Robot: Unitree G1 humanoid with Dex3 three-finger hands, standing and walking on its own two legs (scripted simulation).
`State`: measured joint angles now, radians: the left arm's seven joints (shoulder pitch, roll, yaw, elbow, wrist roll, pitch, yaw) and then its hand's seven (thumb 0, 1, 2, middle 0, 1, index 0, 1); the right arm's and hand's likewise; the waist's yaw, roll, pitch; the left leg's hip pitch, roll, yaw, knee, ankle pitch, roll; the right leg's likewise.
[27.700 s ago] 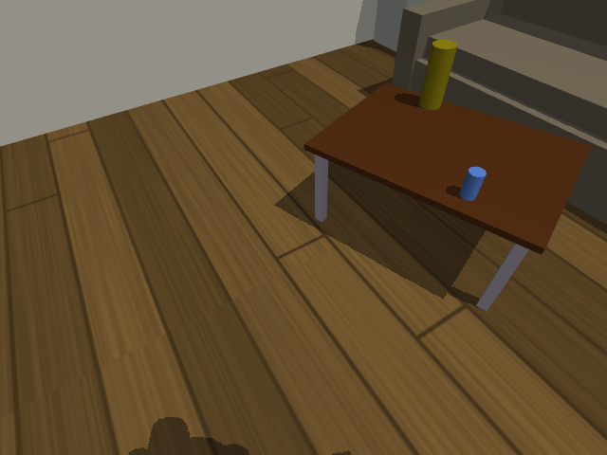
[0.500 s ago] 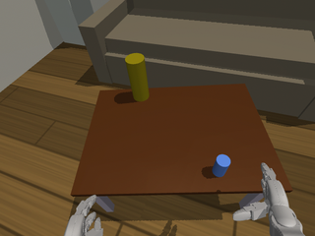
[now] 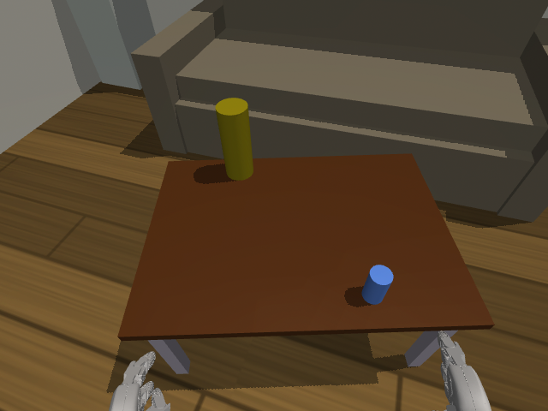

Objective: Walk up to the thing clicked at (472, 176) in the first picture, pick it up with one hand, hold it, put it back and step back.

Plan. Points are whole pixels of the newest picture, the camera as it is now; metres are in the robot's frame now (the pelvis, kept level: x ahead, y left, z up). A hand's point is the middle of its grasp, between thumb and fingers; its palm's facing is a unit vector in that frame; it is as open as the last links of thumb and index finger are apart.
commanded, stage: home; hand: right
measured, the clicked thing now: (376, 285) +0.45 -0.22 -0.24
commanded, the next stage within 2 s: stand in 1.72 s
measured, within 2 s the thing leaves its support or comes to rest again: neither
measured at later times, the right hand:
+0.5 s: hand (430, 400) +0.17 -0.19 -0.06, palm faces +0.11 +0.96 -0.27, open 17.5 cm
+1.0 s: hand (429, 386) +0.19 -0.20 -0.06, palm faces +0.10 +0.96 -0.27, open 17.6 cm
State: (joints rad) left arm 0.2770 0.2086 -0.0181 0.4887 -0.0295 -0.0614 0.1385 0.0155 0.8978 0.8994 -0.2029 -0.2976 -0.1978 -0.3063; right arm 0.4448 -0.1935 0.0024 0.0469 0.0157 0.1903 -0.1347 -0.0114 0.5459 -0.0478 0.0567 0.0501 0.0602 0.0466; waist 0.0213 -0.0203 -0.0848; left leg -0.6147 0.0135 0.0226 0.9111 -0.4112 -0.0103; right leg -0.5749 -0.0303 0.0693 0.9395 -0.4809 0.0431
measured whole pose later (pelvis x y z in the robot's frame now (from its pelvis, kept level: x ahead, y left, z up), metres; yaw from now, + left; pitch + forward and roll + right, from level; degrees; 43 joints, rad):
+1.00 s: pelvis +0.02 -0.02 +0.00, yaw +1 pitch +7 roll +2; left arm 0.27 0.20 -0.02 0.53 -0.01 -0.14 0.15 0.02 0.90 0.90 -0.20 -0.30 -0.20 -0.31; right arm 0.45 -0.20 0.00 0.01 0.01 0.29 -0.14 -0.01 0.56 -0.03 0.05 0.05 0.06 0.04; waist 0.02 -0.02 -0.10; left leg -0.59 0.02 0.01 0.89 -0.42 -0.04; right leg -0.57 -0.03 0.06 0.96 -0.52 0.02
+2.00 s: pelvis +0.01 -0.02 +0.01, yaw +0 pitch +2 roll +0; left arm 0.19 0.31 0.00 0.78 0.06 -0.03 0.01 0.01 0.90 0.90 -0.21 -0.30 -0.20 -0.31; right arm 0.27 -0.32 -0.02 0.59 -0.05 0.04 -0.01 -0.01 0.35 -0.24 0.14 0.17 0.14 0.17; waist 0.01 0.02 0.00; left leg -0.48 0.05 -0.01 0.85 -0.40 -0.04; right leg -0.43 0.00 0.03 0.86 -0.47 0.00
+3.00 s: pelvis +0.01 +0.00 +0.06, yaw +1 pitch -3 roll +0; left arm 0.13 0.34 0.01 1.17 0.02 0.00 0.00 0.01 0.90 0.90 -0.20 -0.30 -0.20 -0.30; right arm 0.12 -0.32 -0.01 1.16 -0.02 -0.01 -0.01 0.00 -0.91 -0.90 0.20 0.30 0.21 0.30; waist 0.01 -0.01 0.06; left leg -0.15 0.03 0.00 0.38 -0.17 -0.02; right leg -0.08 -0.02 0.03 0.34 -0.20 0.04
